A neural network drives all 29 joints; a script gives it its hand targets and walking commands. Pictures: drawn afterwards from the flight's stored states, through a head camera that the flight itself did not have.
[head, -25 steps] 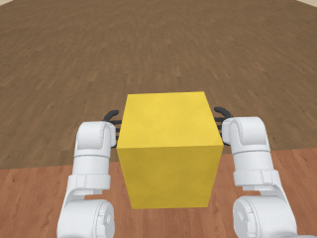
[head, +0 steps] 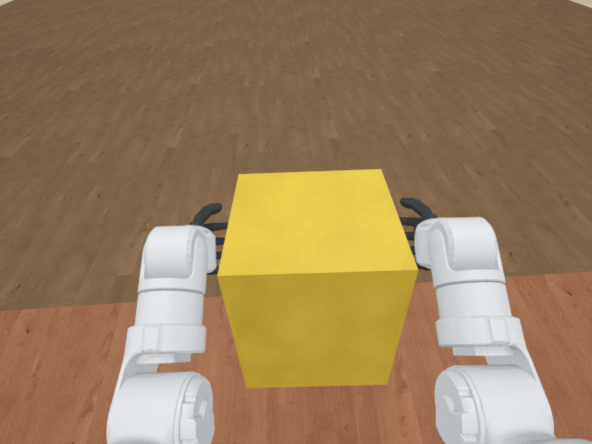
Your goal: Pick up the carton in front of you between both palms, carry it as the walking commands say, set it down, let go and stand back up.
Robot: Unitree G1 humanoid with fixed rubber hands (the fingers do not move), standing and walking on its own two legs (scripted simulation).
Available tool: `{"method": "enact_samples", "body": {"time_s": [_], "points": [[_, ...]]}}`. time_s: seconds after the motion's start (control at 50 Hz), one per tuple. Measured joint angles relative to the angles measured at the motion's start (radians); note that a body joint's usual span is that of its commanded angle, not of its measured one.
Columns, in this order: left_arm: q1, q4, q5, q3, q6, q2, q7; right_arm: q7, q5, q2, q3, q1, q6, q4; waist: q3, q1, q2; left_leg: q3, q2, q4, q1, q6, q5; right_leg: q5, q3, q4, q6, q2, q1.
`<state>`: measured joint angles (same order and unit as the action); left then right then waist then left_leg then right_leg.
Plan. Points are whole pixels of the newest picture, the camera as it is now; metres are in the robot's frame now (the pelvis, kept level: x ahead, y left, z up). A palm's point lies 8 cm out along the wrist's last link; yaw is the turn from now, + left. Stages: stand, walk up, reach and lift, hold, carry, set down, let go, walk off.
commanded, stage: carry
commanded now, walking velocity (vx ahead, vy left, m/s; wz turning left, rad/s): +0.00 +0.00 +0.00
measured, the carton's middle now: (313, 279) +0.35 +0.00 +0.06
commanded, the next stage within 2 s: none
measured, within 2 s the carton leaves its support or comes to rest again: neither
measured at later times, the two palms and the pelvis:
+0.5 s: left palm (201, 250) +0.34 +0.15 +0.14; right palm (429, 243) +0.34 -0.15 +0.14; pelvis +0.00 +0.00 +0.00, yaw +0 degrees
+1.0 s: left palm (225, 148) +0.52 +0.13 +0.18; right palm (409, 149) +0.52 -0.16 +0.17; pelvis +0.15 -0.01 -0.01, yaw +2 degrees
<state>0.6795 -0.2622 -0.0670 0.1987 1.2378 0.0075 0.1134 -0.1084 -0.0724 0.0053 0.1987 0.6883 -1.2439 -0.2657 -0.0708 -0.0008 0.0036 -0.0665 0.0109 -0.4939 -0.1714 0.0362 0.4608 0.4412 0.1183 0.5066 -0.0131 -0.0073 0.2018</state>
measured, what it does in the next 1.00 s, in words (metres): walks ahead: right foot 0.04 m higher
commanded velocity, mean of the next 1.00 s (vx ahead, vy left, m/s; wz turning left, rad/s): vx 0.29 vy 0.00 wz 0.00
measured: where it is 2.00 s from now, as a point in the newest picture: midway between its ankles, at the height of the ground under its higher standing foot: (325, 297)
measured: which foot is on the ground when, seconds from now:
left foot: down 0.00-1.00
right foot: down 0.00-0.76, up 0.78-0.96, down 0.98-1.00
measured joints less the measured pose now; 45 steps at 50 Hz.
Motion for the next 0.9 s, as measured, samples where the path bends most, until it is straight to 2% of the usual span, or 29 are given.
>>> {"method": "enact_samples", "body": {"time_s": [0.5,0.64,0.74,0.8,0.9], "points": [[-0.004,0.015,0.002,-0.004,0.004,0.001,0.000,0.000,0.000,0.001,-0.004,-0.003,-0.004,0.014,0.004,0.002,0.000,0.000,-0.003,-0.004,-0.005,-0.002,-0.003,-0.003,0.000,0.002,-0.005,0.003,0.005],[0.028,0.089,0.029,-0.027,0.058,0.012,0.023,-0.005,0.036,0.035,-0.014,0.030,-0.056,0.081,-0.019,0.007,0.003,0.008,-0.014,-0.061,-0.019,0.008,0.057,0.043,0.009,0.026,-0.014,0.012,0.000],[0.095,0.086,0.043,-0.006,0.110,0.036,0.031,-0.006,0.038,0.042,0.001,0.113,-0.089,0.047,-0.048,0.007,-0.021,-0.008,0.010,-0.063,0.010,0.010,0.103,0.111,-0.008,0.100,-0.004,-0.014,0.010],[0.116,0.051,0.050,0.028,0.126,0.049,0.030,-0.010,0.019,0.022,0.007,0.142,-0.096,0.001,-0.065,-0.014,0.005,-0.005,0.010,-0.033,0.049,0.018,0.123,0.141,-0.008,0.254,-0.011,-0.015,0.070],[0.175,-0.002,0.028,0.070,0.129,0.051,0.022,-0.027,0.035,0.023,-0.009,0.138,-0.111,0.017,-0.024,-0.081,0.051,0.036,-0.019,0.092,0.148,0.006,0.104,0.298,0.008,0.529,-0.041,0.018,0.306]]}}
